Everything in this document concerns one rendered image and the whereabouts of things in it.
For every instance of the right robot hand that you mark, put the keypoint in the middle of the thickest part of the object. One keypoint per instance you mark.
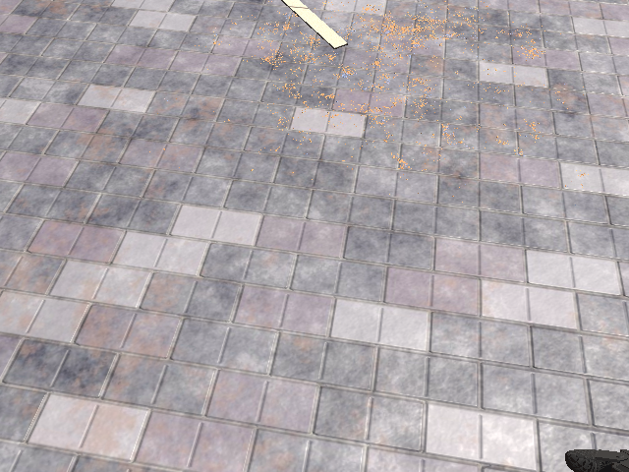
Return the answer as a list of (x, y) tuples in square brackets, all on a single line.
[(591, 460)]

